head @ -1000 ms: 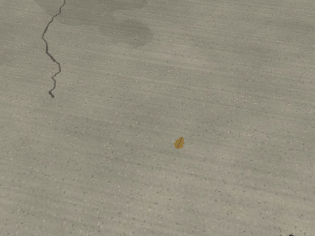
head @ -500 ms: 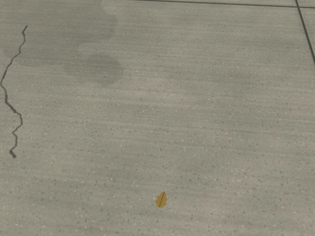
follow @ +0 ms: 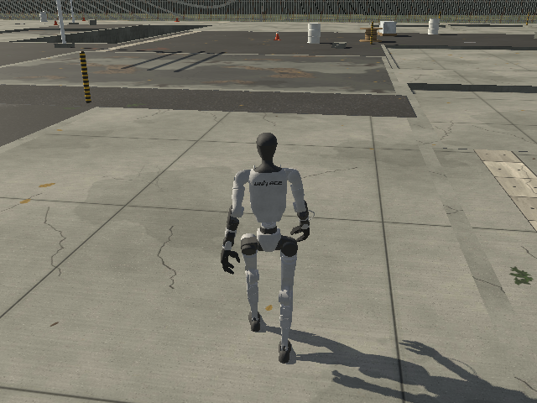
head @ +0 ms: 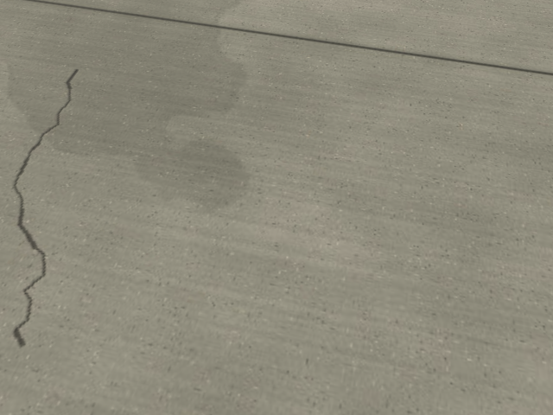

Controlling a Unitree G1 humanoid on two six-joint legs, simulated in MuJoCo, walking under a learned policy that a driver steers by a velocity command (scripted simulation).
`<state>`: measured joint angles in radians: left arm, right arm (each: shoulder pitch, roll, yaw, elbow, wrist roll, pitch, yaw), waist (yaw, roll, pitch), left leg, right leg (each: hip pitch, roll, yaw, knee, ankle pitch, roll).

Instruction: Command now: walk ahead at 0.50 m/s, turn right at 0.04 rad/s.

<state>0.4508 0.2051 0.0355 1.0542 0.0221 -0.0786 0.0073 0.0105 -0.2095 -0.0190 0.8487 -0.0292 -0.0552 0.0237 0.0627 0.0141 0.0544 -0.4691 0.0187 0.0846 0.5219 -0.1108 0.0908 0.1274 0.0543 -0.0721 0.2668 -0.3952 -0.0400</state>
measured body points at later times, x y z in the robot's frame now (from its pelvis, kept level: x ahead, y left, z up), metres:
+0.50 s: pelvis +0.26 +0.00 +0.01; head +0.29 +0.00 +0.45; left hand +0.47 +0.19 -0.12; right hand +0.16 -0.22 -0.14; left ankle +0.13 +0.09 -0.73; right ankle +0.39 -0.12 -0.70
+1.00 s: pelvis +0.52 -0.09 +0.01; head +0.54 -0.11 +0.46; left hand +0.62 +0.17 -0.11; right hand +0.59 -0.38 -0.10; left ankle +0.73 -0.03 -0.68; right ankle +0.39 -0.09 -0.73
